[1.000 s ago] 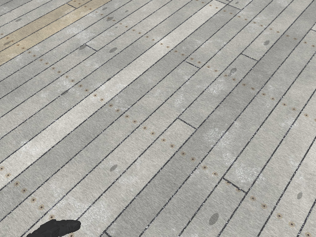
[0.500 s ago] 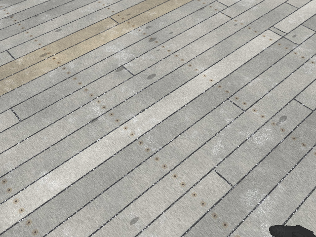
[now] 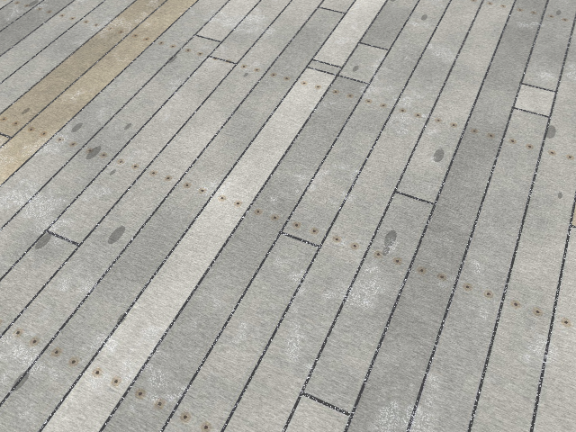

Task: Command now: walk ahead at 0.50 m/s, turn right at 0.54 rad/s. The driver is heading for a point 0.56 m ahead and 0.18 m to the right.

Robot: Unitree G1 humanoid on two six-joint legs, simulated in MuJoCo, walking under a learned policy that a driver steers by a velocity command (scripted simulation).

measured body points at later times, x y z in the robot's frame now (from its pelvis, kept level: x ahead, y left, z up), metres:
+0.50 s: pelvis +0.29 -0.03 +0.01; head +0.32 -0.06 +0.46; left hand +0.40 +0.24 -0.10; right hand +0.45 -0.33 -0.08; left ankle +0.50 +0.07 -0.70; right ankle +0.17 -0.10 -0.73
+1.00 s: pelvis +0.50 -0.09 +0.00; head +0.53 -0.12 +0.45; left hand +0.79 +0.03 -0.08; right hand +0.42 -0.37 -0.13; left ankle +0.50 +0.05 -0.73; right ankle +0.53 -0.23 -0.73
